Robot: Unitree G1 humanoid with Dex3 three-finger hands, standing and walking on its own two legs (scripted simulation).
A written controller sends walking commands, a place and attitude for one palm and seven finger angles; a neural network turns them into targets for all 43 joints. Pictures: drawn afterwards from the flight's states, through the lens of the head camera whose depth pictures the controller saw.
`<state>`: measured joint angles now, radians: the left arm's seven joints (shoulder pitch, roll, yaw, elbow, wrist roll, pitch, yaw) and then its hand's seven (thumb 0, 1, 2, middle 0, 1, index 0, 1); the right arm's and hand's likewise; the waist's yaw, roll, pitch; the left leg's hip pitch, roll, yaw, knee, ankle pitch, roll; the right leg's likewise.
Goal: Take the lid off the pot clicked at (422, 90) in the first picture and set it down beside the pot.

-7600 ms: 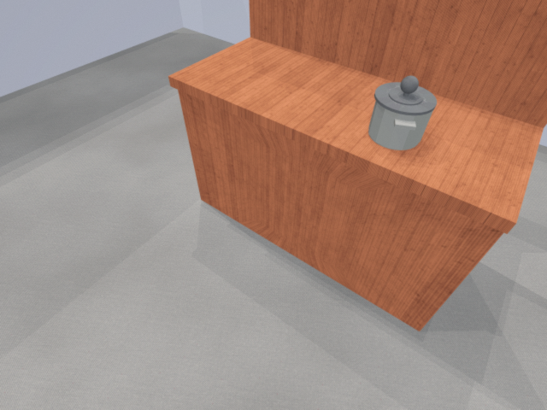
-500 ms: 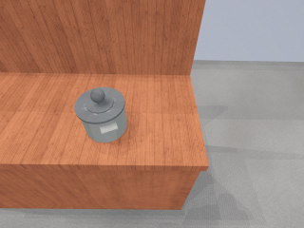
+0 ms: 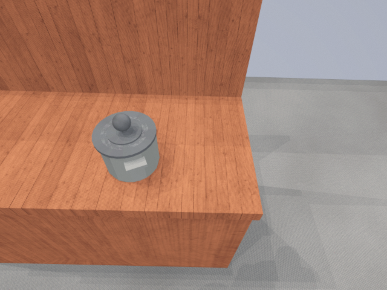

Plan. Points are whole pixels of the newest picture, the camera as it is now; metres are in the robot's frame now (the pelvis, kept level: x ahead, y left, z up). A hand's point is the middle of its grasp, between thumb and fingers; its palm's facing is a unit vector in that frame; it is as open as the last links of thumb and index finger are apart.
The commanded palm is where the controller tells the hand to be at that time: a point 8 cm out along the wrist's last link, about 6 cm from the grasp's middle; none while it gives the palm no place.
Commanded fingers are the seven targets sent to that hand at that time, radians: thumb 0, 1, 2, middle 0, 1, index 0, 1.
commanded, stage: shuffle to correct the standing spot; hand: left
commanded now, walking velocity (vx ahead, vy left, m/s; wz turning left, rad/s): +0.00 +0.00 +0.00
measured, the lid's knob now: (121, 122) +0.47 +0.21 +0.07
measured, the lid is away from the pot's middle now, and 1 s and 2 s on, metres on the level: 0.00 0.00 0.00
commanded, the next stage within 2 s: come to a stop and stand still in 0.50 s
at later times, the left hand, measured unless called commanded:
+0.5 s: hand out of the picture -0.01 +0.23 -0.18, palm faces +0.07 -0.96 -0.26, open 7.3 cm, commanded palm none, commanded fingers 0.00 0.90 0.90 -0.20 -0.30 -0.20 -0.30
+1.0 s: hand out of the picture -0.02 +0.22 -0.18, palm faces +0.01 -0.99 -0.16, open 7.3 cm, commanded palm none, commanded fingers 0.00 0.90 0.90 -0.20 -0.30 -0.20 -0.30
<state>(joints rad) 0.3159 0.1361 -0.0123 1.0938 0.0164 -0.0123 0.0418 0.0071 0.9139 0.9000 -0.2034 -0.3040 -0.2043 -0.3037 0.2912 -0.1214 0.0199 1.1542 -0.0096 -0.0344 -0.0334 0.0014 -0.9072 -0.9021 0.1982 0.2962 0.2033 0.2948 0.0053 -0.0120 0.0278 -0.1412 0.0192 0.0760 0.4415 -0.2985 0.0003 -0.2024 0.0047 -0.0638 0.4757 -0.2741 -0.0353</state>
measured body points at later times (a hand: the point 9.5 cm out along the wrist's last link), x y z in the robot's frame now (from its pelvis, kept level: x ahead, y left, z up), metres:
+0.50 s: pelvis -0.02 +0.03 -0.01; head +0.00 +0.04 +0.44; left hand -0.01 +0.28 -0.16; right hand +0.00 -0.20 -0.16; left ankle -0.04 +0.12 -0.74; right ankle -0.01 -0.09 -0.74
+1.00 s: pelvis -0.01 +0.06 +0.00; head +0.00 +0.08 +0.45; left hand -0.02 +0.27 -0.17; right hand -0.02 -0.16 -0.15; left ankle -0.04 +0.12 -0.74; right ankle -0.02 -0.08 -0.74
